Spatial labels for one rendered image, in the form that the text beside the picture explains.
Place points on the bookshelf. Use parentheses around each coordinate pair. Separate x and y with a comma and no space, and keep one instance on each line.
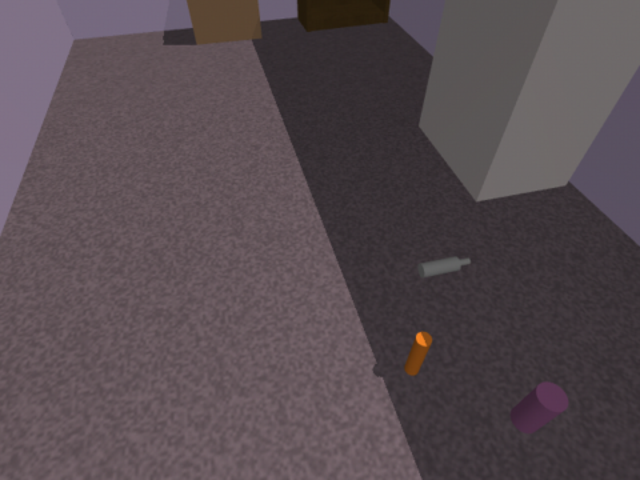
(329,14)

